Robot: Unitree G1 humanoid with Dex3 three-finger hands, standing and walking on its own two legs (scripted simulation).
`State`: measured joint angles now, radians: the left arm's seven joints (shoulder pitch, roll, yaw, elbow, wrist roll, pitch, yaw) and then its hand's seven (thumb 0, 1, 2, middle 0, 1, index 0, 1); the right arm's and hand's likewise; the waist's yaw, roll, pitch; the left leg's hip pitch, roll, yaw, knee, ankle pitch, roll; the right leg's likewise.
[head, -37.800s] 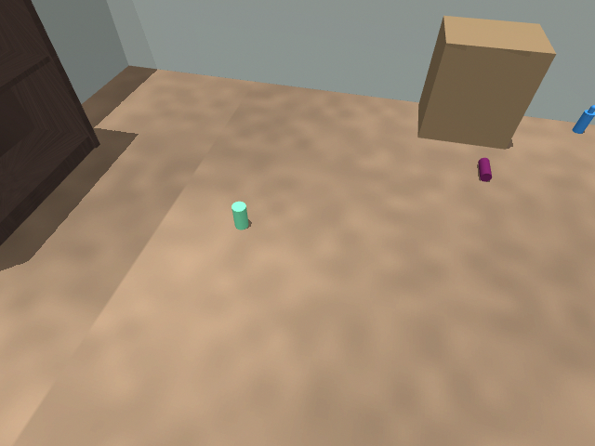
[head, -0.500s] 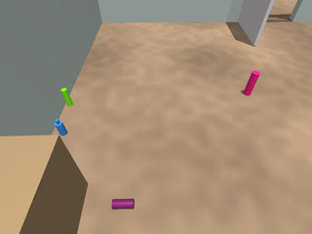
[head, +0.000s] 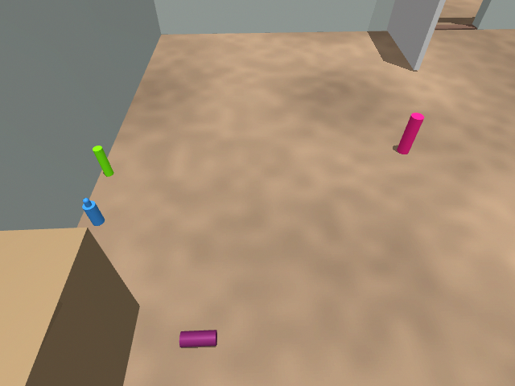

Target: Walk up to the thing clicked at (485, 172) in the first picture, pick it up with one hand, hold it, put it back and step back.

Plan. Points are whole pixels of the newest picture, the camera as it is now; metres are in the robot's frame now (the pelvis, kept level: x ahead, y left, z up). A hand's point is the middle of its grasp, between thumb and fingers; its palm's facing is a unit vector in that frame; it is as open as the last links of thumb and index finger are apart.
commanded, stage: stand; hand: left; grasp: from above
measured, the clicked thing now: (198, 338) +0.45 +0.24 -0.75
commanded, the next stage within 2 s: step back in 0.98 s
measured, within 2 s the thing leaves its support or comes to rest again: neither
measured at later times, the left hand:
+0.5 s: hand out of the picture +0.07 +0.24 -0.16, palm faces +0.00 -0.94 -0.34, open 7.3 cm
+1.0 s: hand out of the picture +0.10 +0.24 -0.16, palm faces +0.00 -0.94 -0.34, open 7.3 cm
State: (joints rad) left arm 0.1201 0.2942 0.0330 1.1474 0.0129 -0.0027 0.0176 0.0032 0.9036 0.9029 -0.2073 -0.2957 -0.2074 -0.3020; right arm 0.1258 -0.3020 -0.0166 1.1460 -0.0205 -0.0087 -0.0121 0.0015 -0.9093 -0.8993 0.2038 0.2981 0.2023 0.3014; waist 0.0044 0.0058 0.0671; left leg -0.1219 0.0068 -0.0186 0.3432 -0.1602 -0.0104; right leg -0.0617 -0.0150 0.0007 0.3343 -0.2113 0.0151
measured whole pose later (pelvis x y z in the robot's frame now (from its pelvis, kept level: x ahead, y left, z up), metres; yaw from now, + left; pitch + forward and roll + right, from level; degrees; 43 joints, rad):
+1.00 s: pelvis +0.02 -0.01 +0.00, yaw +0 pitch -2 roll +0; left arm 0.10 0.33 0.02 1.13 0.00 -0.01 0.01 0.00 0.90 0.90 -0.21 -0.30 -0.21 -0.30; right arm 0.09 -0.33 -0.01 1.14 -0.02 -0.01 0.00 0.00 -0.91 -0.90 0.20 0.30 0.20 0.30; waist 0.00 0.00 0.06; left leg -0.13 0.02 -0.02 0.33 -0.18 -0.02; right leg -0.07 -0.01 0.00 0.32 -0.23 0.00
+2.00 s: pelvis -0.20 +0.01 -0.02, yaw +1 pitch -1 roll +0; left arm 0.14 0.37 0.07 0.78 0.02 0.03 0.02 0.01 0.90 0.90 -0.21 -0.30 -0.21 -0.30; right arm 0.20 -0.41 -0.05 0.91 -0.01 0.05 -0.01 0.00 -0.91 -0.90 0.20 0.30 0.20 0.30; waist 0.01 0.01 0.17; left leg -0.27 -0.05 -0.06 0.75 -0.46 0.00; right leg -0.34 -0.03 -0.04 0.63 -0.26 -0.01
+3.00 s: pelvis -0.54 +0.01 -0.02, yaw -2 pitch -2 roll -1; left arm 0.16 0.40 0.07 0.85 0.01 0.06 0.01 0.00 0.90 0.90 -0.21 -0.30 -0.21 -0.30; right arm 0.13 -0.37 -0.04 0.85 -0.04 0.04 0.00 0.00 -0.90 -0.90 0.21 0.30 0.21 0.30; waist 0.01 -0.01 0.17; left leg -0.36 0.03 0.00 0.59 -0.19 0.02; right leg -0.33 0.06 0.08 0.96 -0.52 0.02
